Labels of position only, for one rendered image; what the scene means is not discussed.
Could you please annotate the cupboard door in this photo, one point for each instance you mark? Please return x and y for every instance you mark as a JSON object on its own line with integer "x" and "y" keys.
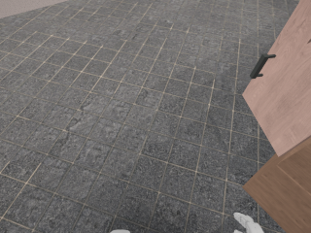
{"x": 281, "y": 99}

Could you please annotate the handle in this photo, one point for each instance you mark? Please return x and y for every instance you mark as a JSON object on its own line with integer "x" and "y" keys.
{"x": 264, "y": 57}

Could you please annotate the right robot hand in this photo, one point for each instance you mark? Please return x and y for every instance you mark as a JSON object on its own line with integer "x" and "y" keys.
{"x": 248, "y": 223}

